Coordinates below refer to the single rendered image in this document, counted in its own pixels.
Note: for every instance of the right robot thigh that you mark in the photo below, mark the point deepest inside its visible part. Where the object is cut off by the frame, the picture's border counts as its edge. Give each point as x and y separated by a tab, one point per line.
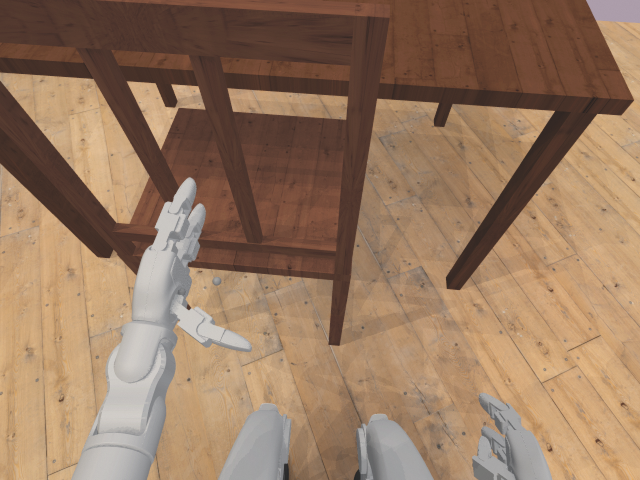
386	452

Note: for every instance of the chair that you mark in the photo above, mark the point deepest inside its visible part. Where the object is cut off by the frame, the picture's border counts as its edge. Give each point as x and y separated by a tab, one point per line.
282	193

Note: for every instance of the table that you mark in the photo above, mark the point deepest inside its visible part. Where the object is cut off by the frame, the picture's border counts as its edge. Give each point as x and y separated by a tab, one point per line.
527	54

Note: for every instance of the robot thigh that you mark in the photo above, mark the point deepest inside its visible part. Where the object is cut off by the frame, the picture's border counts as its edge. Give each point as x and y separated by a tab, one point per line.
386	452
261	447

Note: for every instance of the robot right hand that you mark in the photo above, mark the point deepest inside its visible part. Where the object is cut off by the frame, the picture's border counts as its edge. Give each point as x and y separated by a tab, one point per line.
519	454

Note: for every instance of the left robot thigh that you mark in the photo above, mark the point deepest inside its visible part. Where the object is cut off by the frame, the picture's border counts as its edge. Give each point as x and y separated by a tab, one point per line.
261	447

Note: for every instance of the robot left hand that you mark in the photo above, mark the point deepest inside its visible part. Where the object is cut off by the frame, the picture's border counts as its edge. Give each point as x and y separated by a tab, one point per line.
163	270

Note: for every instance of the left robot forearm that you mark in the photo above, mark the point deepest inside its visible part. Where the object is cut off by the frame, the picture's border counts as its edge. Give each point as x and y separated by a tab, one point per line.
124	438

